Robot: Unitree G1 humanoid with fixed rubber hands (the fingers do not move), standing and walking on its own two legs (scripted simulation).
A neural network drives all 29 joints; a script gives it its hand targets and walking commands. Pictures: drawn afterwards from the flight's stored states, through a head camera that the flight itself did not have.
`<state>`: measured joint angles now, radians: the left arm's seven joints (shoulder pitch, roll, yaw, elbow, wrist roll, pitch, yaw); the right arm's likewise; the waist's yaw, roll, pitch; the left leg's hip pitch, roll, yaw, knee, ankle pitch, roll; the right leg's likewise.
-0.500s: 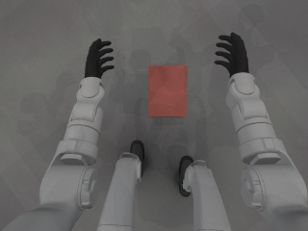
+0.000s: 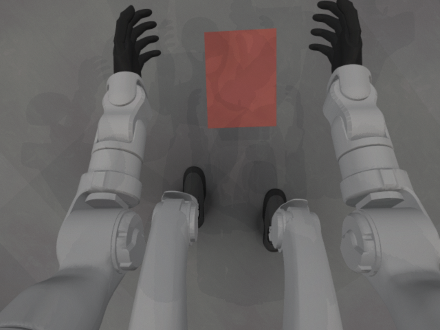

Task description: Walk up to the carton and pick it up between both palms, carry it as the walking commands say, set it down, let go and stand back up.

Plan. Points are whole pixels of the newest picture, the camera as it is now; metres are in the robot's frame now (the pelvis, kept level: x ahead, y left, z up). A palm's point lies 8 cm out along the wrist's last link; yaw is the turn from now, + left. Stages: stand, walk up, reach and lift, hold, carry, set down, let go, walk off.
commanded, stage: reach and lift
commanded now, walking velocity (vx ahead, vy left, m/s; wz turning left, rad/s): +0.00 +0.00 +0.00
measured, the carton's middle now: (239, 88) +0.50 +0.00 -0.47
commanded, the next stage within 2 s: none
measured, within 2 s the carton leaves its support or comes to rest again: neither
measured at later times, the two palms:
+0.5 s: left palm (164, 86) +0.48 +0.17 -0.33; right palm (301, 79) +0.50 -0.12 -0.33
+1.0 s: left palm (172, 82) +0.50 +0.17 -0.40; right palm (292, 82) +0.51 -0.12 -0.41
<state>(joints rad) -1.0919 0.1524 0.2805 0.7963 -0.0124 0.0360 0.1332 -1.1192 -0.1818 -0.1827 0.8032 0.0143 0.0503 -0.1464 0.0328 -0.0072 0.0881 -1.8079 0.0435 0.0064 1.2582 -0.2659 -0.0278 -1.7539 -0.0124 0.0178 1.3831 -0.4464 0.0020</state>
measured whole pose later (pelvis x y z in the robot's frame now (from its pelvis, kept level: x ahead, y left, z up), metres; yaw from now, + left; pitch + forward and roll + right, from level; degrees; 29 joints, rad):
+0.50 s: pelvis -0.04 +0.00 -0.13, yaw +1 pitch +34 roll +3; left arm -1.41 0.20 0.23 0.85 -0.13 0.13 0.25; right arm -1.43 -0.25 -0.14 0.84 0.13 0.14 -0.24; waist 0.03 0.00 0.53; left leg -2.02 0.04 0.01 1.78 -0.36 -0.03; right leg -1.95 -0.01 0.05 1.93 -0.58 0.01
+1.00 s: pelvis -0.04 +0.00 -0.20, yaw +1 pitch +34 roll +3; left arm -1.63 0.26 0.23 1.28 -0.13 0.02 0.15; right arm -1.54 -0.30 -0.10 1.14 0.12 0.05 -0.15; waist 0.03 0.00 0.52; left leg -2.21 0.03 0.01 2.01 -0.38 -0.03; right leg -2.14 0.00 0.07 2.17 -0.63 0.02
